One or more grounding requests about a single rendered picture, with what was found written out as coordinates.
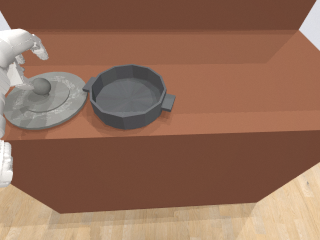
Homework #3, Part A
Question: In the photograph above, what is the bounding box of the knob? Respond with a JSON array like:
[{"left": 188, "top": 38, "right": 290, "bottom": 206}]
[{"left": 31, "top": 77, "right": 51, "bottom": 96}]

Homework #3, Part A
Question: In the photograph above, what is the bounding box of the left robot upper arm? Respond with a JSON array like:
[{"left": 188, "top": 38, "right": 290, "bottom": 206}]
[{"left": 0, "top": 140, "right": 13, "bottom": 188}]

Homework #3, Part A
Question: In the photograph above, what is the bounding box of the pot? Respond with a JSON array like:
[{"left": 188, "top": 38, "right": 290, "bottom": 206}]
[{"left": 82, "top": 64, "right": 176, "bottom": 130}]

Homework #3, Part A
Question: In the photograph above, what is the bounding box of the table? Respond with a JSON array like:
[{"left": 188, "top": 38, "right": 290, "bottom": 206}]
[{"left": 0, "top": 0, "right": 320, "bottom": 214}]

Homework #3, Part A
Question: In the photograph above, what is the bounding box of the lid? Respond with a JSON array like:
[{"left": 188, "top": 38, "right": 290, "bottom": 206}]
[{"left": 3, "top": 71, "right": 88, "bottom": 130}]

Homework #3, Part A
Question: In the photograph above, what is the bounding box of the left robot forearm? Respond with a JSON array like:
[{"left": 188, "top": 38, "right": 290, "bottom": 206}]
[{"left": 0, "top": 38, "right": 15, "bottom": 139}]

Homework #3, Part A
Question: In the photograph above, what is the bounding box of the robot left hand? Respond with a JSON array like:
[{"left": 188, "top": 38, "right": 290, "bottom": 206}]
[{"left": 0, "top": 28, "right": 49, "bottom": 91}]

